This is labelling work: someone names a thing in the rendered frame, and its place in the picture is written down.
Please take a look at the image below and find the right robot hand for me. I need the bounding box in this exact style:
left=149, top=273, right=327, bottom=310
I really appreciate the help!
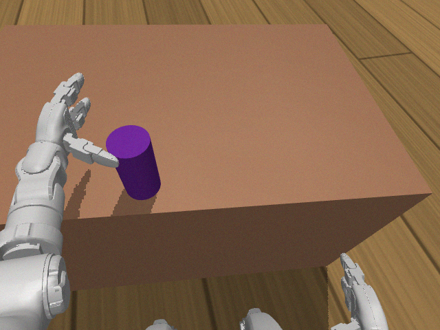
left=331, top=253, right=388, bottom=330

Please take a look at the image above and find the left robot hand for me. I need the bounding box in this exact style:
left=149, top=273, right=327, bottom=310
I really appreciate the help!
left=35, top=73, right=119, bottom=168

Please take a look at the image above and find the can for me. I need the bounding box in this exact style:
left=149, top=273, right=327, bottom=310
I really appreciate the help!
left=106, top=125, right=161, bottom=200

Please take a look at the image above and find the left robot arm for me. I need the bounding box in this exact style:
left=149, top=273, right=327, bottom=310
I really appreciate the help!
left=0, top=142, right=70, bottom=330

